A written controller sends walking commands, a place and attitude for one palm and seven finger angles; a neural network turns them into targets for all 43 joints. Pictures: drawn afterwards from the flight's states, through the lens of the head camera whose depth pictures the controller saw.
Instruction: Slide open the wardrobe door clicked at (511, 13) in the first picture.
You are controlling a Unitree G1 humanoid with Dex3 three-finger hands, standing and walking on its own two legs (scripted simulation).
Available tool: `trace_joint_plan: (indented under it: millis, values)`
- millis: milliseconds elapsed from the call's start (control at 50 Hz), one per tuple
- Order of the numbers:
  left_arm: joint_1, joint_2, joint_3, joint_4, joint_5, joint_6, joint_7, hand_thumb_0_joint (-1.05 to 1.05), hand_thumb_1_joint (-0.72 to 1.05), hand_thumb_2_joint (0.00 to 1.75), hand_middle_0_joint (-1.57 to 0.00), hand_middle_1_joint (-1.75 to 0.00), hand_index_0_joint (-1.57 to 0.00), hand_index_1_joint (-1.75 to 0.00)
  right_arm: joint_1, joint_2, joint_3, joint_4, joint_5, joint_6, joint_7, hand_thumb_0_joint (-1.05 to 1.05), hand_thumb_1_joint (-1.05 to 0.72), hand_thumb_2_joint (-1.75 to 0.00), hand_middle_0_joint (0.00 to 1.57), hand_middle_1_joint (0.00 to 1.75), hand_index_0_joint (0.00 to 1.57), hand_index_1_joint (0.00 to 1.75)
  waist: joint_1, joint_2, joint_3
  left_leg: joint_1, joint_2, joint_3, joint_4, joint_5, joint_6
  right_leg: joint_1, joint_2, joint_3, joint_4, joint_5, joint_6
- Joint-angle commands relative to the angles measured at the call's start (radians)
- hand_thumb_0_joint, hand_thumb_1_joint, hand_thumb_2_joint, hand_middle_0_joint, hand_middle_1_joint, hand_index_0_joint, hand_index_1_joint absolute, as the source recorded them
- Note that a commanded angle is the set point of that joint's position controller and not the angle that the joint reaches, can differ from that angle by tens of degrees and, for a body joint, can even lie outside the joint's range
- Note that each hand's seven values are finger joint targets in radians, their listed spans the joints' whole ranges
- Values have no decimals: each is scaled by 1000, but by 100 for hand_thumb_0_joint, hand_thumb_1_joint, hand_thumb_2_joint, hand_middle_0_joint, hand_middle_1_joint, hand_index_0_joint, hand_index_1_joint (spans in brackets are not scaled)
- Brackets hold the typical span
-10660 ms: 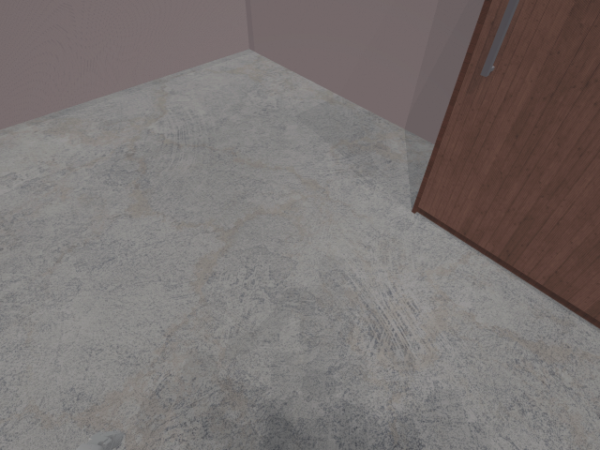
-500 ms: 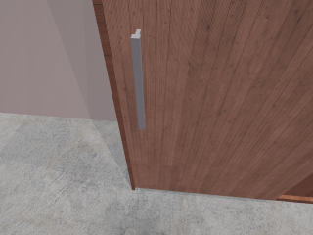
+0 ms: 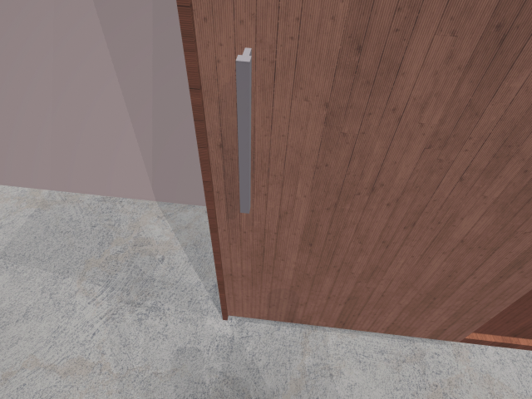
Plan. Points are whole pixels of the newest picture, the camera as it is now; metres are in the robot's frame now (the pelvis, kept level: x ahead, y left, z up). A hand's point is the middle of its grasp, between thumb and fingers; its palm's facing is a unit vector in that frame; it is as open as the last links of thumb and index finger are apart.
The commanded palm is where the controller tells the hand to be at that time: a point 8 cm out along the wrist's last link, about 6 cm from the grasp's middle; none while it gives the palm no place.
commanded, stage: come to a stop and stand still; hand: left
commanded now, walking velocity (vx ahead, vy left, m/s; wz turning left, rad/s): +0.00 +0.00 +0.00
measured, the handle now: (246, 143) +0.51 +0.07 +0.12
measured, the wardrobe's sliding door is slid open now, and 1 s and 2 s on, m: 0.00 0.00 0.00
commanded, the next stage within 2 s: look again from close up in 0.24 s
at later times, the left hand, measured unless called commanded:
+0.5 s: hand out of the picture +0.02 +0.20 -0.17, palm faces +0.03 -0.97 -0.25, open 7.4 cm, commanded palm none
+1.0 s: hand out of the picture -0.04 +0.18 -0.18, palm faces +0.02 -0.98 -0.20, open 7.4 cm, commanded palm none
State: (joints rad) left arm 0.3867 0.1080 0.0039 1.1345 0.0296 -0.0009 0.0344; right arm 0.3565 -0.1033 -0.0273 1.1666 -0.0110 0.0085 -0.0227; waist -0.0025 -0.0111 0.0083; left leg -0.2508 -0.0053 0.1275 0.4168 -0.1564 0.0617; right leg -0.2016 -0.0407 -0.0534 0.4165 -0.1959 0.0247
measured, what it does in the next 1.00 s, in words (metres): stands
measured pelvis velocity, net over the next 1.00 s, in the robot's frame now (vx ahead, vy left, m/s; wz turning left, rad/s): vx -0.03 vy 0.00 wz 0.02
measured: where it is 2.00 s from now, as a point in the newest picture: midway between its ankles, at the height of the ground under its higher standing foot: outside the picture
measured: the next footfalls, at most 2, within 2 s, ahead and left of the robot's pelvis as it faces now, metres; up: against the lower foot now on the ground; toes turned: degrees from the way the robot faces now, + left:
left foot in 1.98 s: -0.11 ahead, +0.13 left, +0.00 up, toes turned +3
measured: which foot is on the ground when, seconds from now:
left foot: down 0.00-1.00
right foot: down 0.00-1.00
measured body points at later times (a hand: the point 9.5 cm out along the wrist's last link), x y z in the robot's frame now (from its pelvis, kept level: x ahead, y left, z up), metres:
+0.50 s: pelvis -0.01 +0.00 -0.01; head -0.04 +0.00 +0.44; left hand +0.02 +0.25 -0.15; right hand +0.06 -0.25 -0.14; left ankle +0.05 +0.07 -0.74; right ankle +0.02 -0.14 -0.74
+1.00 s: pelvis -0.03 +0.00 +0.00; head -0.04 +0.01 +0.45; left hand -0.04 +0.24 -0.16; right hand -0.02 -0.23 -0.16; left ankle +0.05 +0.08 -0.74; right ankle +0.02 -0.14 -0.74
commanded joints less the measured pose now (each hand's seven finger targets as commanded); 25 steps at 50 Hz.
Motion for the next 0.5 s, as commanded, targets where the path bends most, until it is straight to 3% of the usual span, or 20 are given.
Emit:
trace_joint_plan:
  millis: [0, 20, 40, 60, 80, 120, 180, 260, 320, 480]
  values:
    - [85, 65, 14, -19, -3, -11, 9, 0, 90, 90, -20, -30, -20, -30, 45, -95, -14, -36, 0, -21, -6, 0, -90, -90, 20, 30, 20, 30, 1, 22, 97, -44, 133, -191, -177, -283, -34, -78, -54, 74, -79, -127, -30]
    - [15, 242, -4, -112, 12, -36, 9, 0, 90, 90, -20, -30, -20, -30, -43, -236, -11, -185, -15, -25, 11, 0, -90, -90, 20, 30, 20, 30, -21, 42, 226, -118, 54, -154, -109, -140, -56, -76, -35, 27, -30, -44, -59]
    - [36, 173, 24, -113, 6, -32, 15, 0, 90, 90, -20, -30, -20, -30, -41, -189, -31, -197, -16, -53, 1, 0, -90, -90, 20, 30, 20, 30, 0, 27, 13, -70, 109, -209, -55, -193, -41, -31, -64, 64, 22, -114, -66]
    - [46, 131, 18, -95, 8, -30, 16, 0, 90, 90, -20, -30, -20, -30, -32, -162, -31, -179, -15, -53, -6, 0, -90, -90, 20, 30, 20, 30, -10, 40, -48, -51, 116, -212, -50, -194, -30, -23, -63, 64, 29, -96, -69]
    - [54, 120, 8, -105, 1, -25, 14, 0, 90, 90, -20, -30, -20, -30, -6, -154, -25, -185, -13, -46, -8, 0, -90, -90, 20, 30, 20, 30, -15, 47, -67, -41, 118, -216, -45, -202, -24, -24, -57, 53, 34, -96, -66]
    - [67, 113, 11, -127, 2, -20, 12, 0, 90, 90, -20, -30, -20, -30, -1, -162, -28, -208, -17, -35, -8, 0, -90, -90, 20, 30, 20, 30, -13, 55, -53, -74, 129, -229, -47, -252, -9, -45, -43, 44, 44, -122, -64]
    - [57, 135, 21, -152, 6, -15, 11, 0, 90, 90, -20, -30, -20, -30, -17, -183, -37, -230, -11, -26, -6, 0, -90, -90, 20, 30, 20, 30, -10, 36, 65, -137, 128, -222, -63, -279, -7, -101, -42, 54, 42, -122, -68]
    - [32, 163, 24, -183, 3, -21, 10, 0, 90, 90, -20, -30, -20, -30, -18, -198, -32, -239, -8, -34, 0, 0, -90, -90, 20, 30, 20, 30, -11, -9, 73, -96, 120, -204, -50, -183, -7, -104, -50, 80, 27, -56, -71]
    - [17, 185, 26, -201, 2, -23, 9, 0, 90, 90, -20, -30, -20, -30, -39, -220, -30, -245, -7, -38, 4, 0, -90, -90, 20, 30, 20, 30, -6, -8, 67, -64, 122, -197, -56, -147, -6, -95, -51, 85, 15, -33, -67]
    - [-16, 227, 28, -223, 0, -20, 4, 0, 90, 90, -20, -30, -20, -30, -91, -250, -28, -251, -7, -33, 13, 0, -90, -90, 20, 30, 20, 30, -4, 9, 69, -51, 120, -192, -98, -206, -16, -84, -62, 97, -39, -85, -59]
